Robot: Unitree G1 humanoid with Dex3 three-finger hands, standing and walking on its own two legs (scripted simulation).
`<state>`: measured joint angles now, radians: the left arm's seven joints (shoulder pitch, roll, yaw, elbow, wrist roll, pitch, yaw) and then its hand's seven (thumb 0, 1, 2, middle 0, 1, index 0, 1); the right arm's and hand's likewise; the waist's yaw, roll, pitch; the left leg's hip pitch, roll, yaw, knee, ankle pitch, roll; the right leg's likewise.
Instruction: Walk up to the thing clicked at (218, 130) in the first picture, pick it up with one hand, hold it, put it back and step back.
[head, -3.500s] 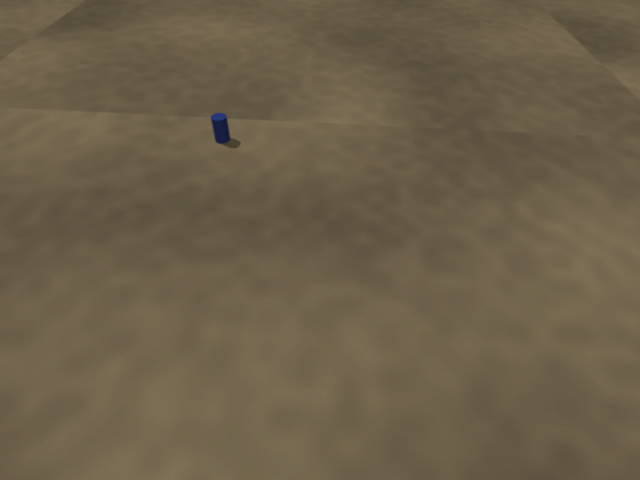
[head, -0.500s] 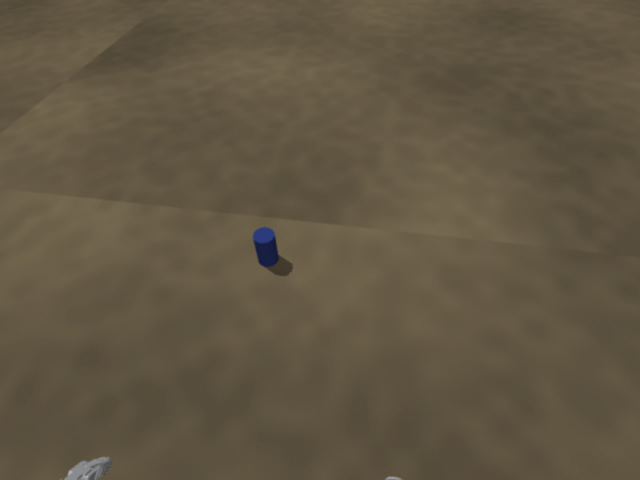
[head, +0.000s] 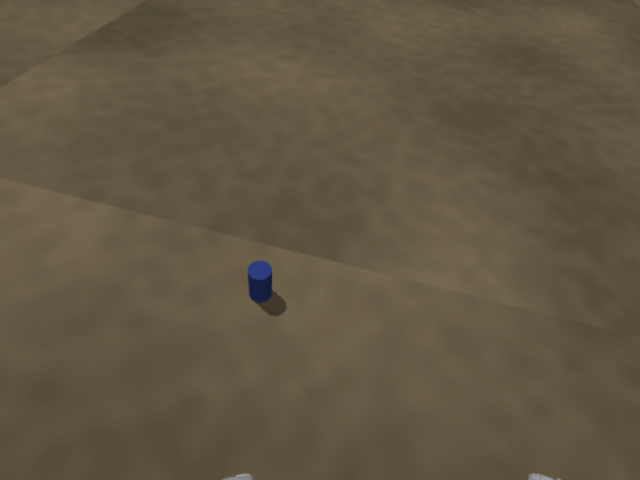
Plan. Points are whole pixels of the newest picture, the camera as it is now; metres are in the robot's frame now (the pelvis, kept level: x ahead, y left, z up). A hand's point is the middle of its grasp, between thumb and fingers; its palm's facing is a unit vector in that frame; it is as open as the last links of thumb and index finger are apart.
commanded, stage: walk up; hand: left
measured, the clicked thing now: (260, 282) +0.86 +0.17 -0.68
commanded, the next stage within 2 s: none
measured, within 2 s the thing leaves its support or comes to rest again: neither
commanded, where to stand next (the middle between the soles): +0.53 -0.04 m, yaw -1 degrees
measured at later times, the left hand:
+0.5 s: hand (168, 386) +0.27 +0.22 -0.11, palm faces -0.06 -0.91 -0.42, open 7.4 cm
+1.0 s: hand (172, 343) +0.36 +0.24 -0.16, palm faces +0.00 -0.94 -0.33, open 7.4 cm
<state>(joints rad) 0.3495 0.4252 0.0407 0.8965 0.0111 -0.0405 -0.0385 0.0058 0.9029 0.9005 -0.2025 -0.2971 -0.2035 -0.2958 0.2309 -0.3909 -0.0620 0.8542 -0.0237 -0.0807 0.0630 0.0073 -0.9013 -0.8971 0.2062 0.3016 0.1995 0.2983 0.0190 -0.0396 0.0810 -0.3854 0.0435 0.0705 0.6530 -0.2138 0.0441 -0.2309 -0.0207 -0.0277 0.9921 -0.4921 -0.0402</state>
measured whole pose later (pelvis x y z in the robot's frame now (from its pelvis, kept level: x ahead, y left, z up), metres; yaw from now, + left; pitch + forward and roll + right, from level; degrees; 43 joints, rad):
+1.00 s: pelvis +0.34 -0.03 +0.00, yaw +1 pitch -3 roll -1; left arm 0.35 0.43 0.05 0.87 0.01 -0.05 -0.04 0.00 0.90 0.90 -0.20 -0.30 -0.21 -0.30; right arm 0.26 -0.39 -0.06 0.87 -0.04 -0.06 0.06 0.01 -0.90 -0.90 0.21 0.30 0.20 0.30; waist 0.03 -0.05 0.09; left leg -0.38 0.03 0.06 0.63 -0.20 0.02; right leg -0.16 -0.06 -0.09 0.74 -0.46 -0.02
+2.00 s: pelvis +0.48 -0.01 +0.01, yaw +0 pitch -2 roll -1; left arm 0.19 0.40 0.02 1.04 0.00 0.01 -0.02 0.00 0.90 0.90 -0.20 -0.30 -0.20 -0.30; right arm 0.22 -0.37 0.00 1.01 -0.03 -0.04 0.01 0.01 -0.90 -0.90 0.21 0.30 0.20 0.30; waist 0.00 -0.06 0.06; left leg -0.28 0.03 0.04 0.57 -0.26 0.01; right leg -0.25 -0.03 0.01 0.56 -0.34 -0.01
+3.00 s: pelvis +0.52 -0.03 +0.02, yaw -2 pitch -3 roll +0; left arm 0.08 0.36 0.00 1.12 0.01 0.00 -0.01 0.00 0.90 0.90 -0.20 -0.30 -0.20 -0.30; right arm 0.11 -0.35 -0.01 1.13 -0.02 -0.01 0.00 0.01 -0.90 -0.90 0.21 0.30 0.20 0.30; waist -0.01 -0.01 0.05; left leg -0.10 0.05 0.07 0.39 -0.23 -0.02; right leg -0.10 -0.02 0.03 0.39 -0.24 0.02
